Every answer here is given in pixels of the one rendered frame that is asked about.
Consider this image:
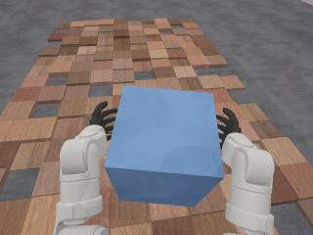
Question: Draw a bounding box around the carton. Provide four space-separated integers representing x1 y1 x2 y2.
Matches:
104 85 225 208

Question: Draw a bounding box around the robot right forearm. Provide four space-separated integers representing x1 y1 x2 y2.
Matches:
221 132 275 235

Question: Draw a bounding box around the left robot hand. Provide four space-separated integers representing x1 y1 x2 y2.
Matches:
89 101 118 141

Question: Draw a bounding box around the left robot upper arm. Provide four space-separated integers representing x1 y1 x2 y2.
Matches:
58 224 109 235

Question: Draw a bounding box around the robot left forearm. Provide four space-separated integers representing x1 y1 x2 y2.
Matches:
53 124 109 235

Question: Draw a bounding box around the right robot hand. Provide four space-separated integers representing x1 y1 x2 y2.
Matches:
216 107 242 150

